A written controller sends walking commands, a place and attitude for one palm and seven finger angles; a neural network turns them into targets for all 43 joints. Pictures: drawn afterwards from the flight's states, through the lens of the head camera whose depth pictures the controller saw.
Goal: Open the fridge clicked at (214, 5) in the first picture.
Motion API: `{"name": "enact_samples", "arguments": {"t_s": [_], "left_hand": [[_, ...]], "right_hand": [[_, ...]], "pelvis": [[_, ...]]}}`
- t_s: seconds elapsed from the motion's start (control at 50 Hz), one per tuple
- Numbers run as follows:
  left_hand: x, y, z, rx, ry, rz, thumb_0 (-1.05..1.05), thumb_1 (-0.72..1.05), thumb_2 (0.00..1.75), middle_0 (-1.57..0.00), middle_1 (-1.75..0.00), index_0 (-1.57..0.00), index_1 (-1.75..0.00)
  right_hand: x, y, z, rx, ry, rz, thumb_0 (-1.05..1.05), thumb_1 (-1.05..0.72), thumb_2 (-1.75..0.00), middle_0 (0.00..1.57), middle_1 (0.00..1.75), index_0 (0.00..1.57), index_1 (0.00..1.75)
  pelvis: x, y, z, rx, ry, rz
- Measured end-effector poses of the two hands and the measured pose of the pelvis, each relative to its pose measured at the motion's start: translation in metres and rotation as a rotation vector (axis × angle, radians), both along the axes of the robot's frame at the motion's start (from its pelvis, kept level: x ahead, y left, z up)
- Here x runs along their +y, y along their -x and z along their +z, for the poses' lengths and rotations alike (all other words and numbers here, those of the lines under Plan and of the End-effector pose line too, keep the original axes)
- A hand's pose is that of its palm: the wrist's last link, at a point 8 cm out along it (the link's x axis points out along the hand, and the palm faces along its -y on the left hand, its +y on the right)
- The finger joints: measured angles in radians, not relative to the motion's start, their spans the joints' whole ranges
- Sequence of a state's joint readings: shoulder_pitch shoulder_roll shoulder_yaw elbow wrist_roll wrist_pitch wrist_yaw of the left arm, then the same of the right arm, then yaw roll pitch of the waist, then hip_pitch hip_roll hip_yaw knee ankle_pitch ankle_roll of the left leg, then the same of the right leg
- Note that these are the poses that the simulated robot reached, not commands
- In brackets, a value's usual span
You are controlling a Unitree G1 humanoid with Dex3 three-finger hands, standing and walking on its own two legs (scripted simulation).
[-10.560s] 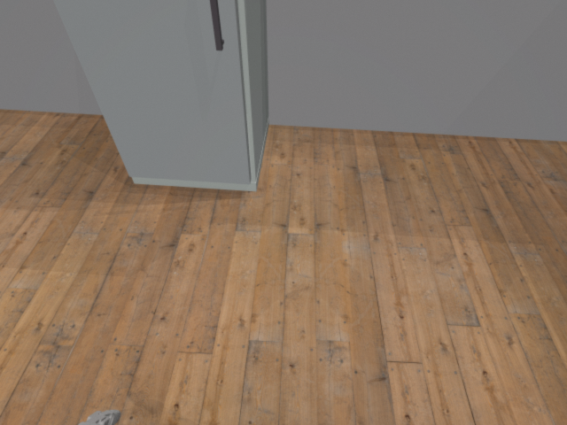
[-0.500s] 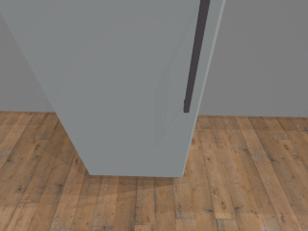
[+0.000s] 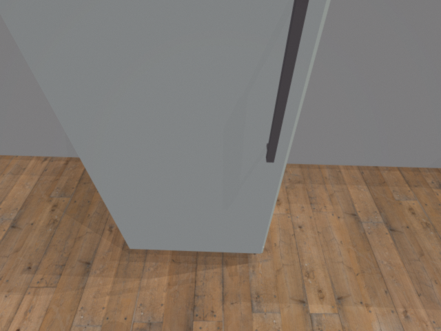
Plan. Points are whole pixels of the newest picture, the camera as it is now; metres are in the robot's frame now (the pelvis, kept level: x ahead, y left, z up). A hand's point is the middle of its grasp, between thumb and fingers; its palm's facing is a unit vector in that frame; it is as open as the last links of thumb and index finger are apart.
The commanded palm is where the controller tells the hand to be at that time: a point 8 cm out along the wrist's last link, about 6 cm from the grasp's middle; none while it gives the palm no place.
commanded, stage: look again from close up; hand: right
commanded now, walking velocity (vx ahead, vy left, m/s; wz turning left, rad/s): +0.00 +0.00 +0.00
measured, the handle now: (280, 93) +0.55 -0.09 +0.16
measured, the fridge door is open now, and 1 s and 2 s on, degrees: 0 0 0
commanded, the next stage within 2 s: raise the hand to about handle height in 1.58 s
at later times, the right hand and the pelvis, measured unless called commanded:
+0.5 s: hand out of the picture +0.03 -0.20 -0.17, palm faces -0.02 +0.97 -0.24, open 7.4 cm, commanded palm none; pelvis +0.01 +0.00 +0.00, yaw +0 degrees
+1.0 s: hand out of the picture +0.05 -0.20 -0.17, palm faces -0.02 +0.97 -0.25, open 7.4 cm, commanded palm none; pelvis +0.03 +0.00 +0.00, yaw +0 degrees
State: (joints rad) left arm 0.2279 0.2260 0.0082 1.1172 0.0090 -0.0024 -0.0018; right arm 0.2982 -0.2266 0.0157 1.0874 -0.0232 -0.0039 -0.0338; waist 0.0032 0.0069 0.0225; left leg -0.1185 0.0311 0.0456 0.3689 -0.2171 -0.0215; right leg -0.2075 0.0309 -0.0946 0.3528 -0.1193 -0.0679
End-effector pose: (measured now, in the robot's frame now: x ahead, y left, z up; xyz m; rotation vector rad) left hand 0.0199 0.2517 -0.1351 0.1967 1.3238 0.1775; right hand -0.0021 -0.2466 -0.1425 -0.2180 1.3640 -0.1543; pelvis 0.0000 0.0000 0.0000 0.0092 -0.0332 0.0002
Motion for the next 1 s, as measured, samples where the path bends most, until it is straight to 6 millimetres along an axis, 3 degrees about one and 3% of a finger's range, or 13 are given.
{"name": "enact_samples", "arguments": {"t_s": [0.36, 1.0], "left_hand": [[0.001, -0.015, 0.001, -0.011, 0.001, -0.006, 0.00, 0.91, 0.90, -0.20, -0.30, -0.21, -0.30], [0.006, -0.043, 0.003, -0.020, -0.011, -0.024, 0.00, 0.91, 0.90, -0.20, -0.30, -0.21, -0.30]], "right_hand": [[0.004, -0.023, 0.001, -0.023, -0.004, 0.012, 0.00, -0.90, -0.90, 0.20, 0.30, 0.20, 0.30], [0.000, -0.046, 0.003, -0.018, 0.005, 0.012, 0.00, -0.90, -0.90, 0.20, 0.30, 0.20, 0.30]], "pelvis": [[0.002, -0.009, 0.001, 0.005, 0.002, 0.003], [0.004, -0.029, 0.002, 0.014, 0.006, 0.005]]}}
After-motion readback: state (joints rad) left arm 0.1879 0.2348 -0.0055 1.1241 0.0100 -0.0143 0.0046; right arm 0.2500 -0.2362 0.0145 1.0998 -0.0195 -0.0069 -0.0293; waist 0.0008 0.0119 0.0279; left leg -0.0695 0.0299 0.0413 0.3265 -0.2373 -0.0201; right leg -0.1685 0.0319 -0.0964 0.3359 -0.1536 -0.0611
